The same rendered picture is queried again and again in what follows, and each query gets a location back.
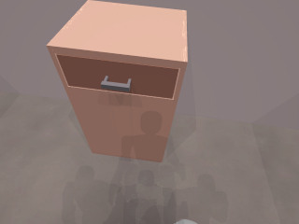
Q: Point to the cabinet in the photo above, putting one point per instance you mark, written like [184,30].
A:
[121,124]

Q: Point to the handle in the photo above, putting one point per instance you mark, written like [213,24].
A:
[116,86]

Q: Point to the drawer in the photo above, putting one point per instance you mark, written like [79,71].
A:
[146,79]

